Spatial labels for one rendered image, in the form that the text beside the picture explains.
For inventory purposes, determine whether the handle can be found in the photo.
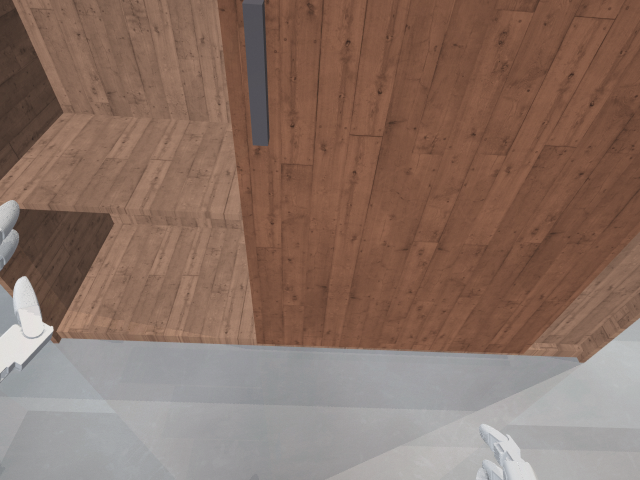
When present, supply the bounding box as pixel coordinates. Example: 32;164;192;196
242;0;270;146

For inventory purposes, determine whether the wardrobe door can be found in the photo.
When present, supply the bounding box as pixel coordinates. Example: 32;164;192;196
217;0;640;354
534;232;640;345

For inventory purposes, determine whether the robot right hand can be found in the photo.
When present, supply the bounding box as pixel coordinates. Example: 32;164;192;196
476;424;538;480

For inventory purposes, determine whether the robot left hand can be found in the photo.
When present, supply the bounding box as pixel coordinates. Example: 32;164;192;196
0;200;54;383

